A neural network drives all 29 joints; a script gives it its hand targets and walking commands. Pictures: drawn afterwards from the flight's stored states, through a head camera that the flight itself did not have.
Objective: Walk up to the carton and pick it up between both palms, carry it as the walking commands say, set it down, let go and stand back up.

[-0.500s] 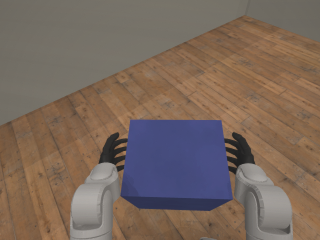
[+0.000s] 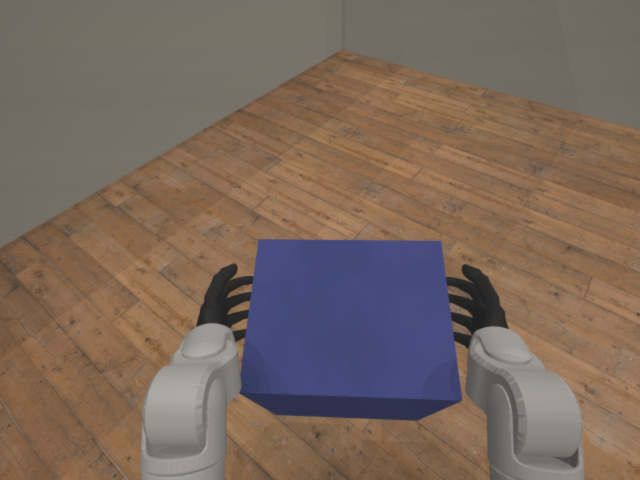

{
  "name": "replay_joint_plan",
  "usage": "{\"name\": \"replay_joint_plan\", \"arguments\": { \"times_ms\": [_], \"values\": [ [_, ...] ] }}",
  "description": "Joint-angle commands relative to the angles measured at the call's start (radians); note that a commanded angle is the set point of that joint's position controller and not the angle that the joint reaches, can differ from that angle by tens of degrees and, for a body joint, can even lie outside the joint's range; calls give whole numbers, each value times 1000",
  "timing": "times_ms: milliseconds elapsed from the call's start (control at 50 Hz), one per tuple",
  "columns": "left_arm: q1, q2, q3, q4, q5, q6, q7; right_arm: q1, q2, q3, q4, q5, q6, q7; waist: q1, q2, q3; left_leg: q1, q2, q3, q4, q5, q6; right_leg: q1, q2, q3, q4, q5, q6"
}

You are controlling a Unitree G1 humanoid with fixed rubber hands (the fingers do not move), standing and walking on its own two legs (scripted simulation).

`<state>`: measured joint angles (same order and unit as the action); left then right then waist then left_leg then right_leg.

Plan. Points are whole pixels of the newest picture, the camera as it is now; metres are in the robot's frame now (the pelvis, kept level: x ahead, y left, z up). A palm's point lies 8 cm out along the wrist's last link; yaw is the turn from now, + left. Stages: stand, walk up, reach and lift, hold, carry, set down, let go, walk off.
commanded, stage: carry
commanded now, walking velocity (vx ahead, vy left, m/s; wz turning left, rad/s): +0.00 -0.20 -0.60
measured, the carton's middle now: (347, 340) +0.29 +0.00 +0.01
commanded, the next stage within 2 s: none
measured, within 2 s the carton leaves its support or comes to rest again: neither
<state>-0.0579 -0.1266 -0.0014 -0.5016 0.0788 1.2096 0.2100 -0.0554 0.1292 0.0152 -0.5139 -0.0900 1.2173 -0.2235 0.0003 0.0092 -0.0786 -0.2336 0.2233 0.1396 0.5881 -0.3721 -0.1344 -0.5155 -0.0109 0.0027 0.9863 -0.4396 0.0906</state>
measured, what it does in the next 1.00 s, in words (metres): steps to the right, turning right: right foot, then left foot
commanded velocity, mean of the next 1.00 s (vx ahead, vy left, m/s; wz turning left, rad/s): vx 0.00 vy -0.20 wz -0.60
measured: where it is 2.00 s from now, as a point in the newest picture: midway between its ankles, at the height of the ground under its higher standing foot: outside the picture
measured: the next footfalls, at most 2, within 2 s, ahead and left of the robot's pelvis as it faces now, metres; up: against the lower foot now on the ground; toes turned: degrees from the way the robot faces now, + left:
right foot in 0.06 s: +0.06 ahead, -0.17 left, +0.00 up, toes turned -6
left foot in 0.42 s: -0.01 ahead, -0.02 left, +0.00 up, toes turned -4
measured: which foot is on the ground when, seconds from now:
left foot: down 0.00-0.06, up 0.08-0.40, down 0.42-0.54, up 0.56-0.88, down 0.90-1.00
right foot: up 0.00-0.04, down 0.06-0.34, up 0.36-0.52, down 0.54-0.82, up 0.84-1.00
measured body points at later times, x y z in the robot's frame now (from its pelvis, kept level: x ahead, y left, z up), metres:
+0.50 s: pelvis -0.08 -0.22 -0.01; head -0.10 -0.23 +0.44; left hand +0.22 -0.16 +0.09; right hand +0.12 -0.44 +0.09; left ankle -0.05 -0.02 -0.72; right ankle -0.15 -0.31 -0.68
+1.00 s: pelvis -0.21 -0.38 -0.02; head -0.24 -0.38 +0.43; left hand +0.09 -0.42 +0.09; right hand -0.08 -0.66 +0.09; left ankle -0.11 -0.21 -0.72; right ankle -0.31 -0.48 -0.68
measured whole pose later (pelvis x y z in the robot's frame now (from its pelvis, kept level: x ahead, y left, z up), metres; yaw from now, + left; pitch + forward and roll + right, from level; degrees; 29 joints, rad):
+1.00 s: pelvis -0.21 -0.38 -0.02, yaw -35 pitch +1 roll +3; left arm -0.10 -0.13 0.04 -0.48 0.08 1.22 0.20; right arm -0.12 0.13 0.02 -0.50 -0.09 1.24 -0.25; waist -0.02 -0.02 -0.08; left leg -0.35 0.19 0.15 0.73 -0.37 -0.13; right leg -0.52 -0.04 0.10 1.12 -0.42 0.12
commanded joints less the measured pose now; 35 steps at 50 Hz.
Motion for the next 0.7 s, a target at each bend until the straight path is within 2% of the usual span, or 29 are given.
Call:
{"name": "replay_joint_plan", "arguments": {
  "times_ms": [0,20,40,60,80,100,120,160,200,240,260,280,300,320,340,360,380,400,440,460,480,500,520,540,560,580,600,640,680],
  "values": [
    [-361,-863,-550,-49,-345,24,-206,-308,853,491,-15,307,4,203,23,189,-250,44,147,80,277,793,89,317,82,-163,-520,94,-35],
    [-353,-890,-546,-30,-348,19,-208,-335,858,491,-32,314,0,204,33,1,-253,-139,52,72,440,196,71,433,10,-18,-576,489,-91],
    [-373,-897,-536,-26,-352,12,-209,-327,901,513,-37,312,-6,208,-6,-282,-263,-423,-83,44,605,-420,49,592,-226,300,-491,1150,-181],
    [-411,-908,-561,-72,-365,0,-217,-381,937,546,-74,332,-18,214,-14,-346,-287,-492,-119,-64,717,-514,60,557,-338,449,-487,1349,-267],
    [-412,-935,-587,-126,-363,-14,-225,-441,961,573,-114,358,-27,223,-9,-185,-266,-393,-115,-116,752,-436,69,395,-281,398,-521,1148,-265],
    [-412,-968,-582,-140,-364,-17,-229,-466,1012,594,-116,381,-32,230,-8,-72,-253,-370,-119,-114,742,-315,76,365,-212,332,-561,896,-221],
    [-414,-982,-586,-142,-369,-24,-235,-471,1037,607,-112,393,-38,233,-9,-91,-264,-393,-110,-117,729,-235,77,391,-193,297,-566,766,-204],
    [-355,-997,-557,-102,-357,-30,-246,-459,1053,620,-113,390,-43,228,-9,-163,-332,-415,-116,-110,693,-125,70,509,-140,229,-557,770,-141],
    [-309,-979,-507,-56,-337,-35,-257,-475,1056,643,-110,387,-45,220,-10,-232,-342,-349,-152,-79,624,-103,71,491,-121,235,-652,731,-56],
    [-321,-964,-500,-65,-331,-40,-261,-486,1043,646,-119,381,-48,214,-10,-231,-296,-261,-193,-36,505,-94,77,425,-81,214,-754,611,28],
    [-328,-965,-505,-69,-329,-36,-263,-478,1039,640,-120,379,-46,212,-18,-242,-270,-162,-210,26,400,-107,78,340,-34,141,-808,600,135],
    [-353,-966,-503,-71,-318,-33,-260,-469,1036,636,-122,382,-46,208,-42,-285,-243,28,-238,117,216,-142,81,201,38,33,-831,723,310],
    [-389,-948,-503,-83,-308,-27,-253,-420,1006,613,-117,379,-42,203,-87,-322,-221,269,-249,202,-78,-176,146,23,154,-84,-700,884,509],
    [-388,-946,-513,-74,-313,-24,-248,-435,978,581,-114,374,-45,198,-100,101,-279,241,-48,65,-378,74,267,82,294,-123,55,457,503],
    [-361,-903,-540,-72,-334,-23,-247,-387,980,546,-49,338,-36,200,-49,401,-307,2,239,-302,-216,306,312,159,76,173,529,-180,197],
    [-323,-855,-521,-38,-313,-10,-248,-357,940,542,-29,302,-16,202,6,139,-205,-260,291,-333,-194,295,314,233,-46,271,527,-154,43],
    [-317,-846,-463,9,-281,-10,-236,-439,890,553,-70,324,-4,203,16,34,-166,-145,329,-309,-167,343,303,43,-57,180,458,-127,-21],
    [-316,-860,-423,30,-255,-11,-219,-517,893,567,-118,370,3,220,-4,16,-100,25,279,-157,-168,415,282,-153,-26,76,391,-64,-26],
    [-363,-834,-465,2,-265,35,-209,-439,897,498,44,322,23,212,25,337,-74,86,273,-96,-44,642,190,-66,-158,101,-156,-112,-38],
    [-405,-791,-494,-28,-291,49,-214,-371,868,483,71,290,30,196,20,348,-92,2,217,-26,76,724,142,96,-60,-4,-294,-106,-25],
    [-407,-785,-494,-40,-305,50,-212,-347,846,488,63,291,37,189,31,245,-130,-85,166,82,276,666,101,253,17,-49,-455,-8,-23],
    [-380,-811,-488,-19,-325,45,-212,-334,838,484,50,286,37,189,30,-88,-113,-317,27,116,480,6,68,392,-7,61,-512,469,-60],
    [-389,-832,-470,19,-337,40,-216,-331,896,505,56,284,34,189,-7,-465,-115,-560,-108,44,647,-479,34,504,-246,434,-464,1203,-153],
    [-401,-874,-486,-11,-358,22,-223,-386,929,525,3,303,14,192,-14,-484,-141,-555,-119,-98,728,-447,36,457,-264,436,-450,1394,-197],
    [-382,-917,-509,-61,-363,1,-232,-458,961,570,-63,337,-5,202,-4,-277,-175,-494,-156,-121,777,-390,42,399,-207,404,-494,1314,-151],
    [-435,-955,-528,-111,-380,-15,-239,-499,1017,584,-68,366,-18,211,0,-153,-196,-476,-165,-121,787,-299,51,397,-165,389,-522,1192,-115],
    [-461,-988,-548,-139,-385,-27,-246,-504,1066,597,-77,380,-34,217,0,-118,-261,-473,-145,-136,771,-194,63,478,-152,356,-504,1091,-106],
    [-395,-1019,-546,-132,-380,-37,-251,-433,1105,609,-73,377,-50,214,3,-137,-368,-496,-150,-101,720,-101,63,677,-106,268,-491,1099,-52],
    [-361,-986,-510,-101,-357,-44,-253,-422,1073,609,-68,365,-52,207,2,-222,-370,-472,-170,-90,632,-109,68,701,-113,296,-519,1224,-22]
  ]
}}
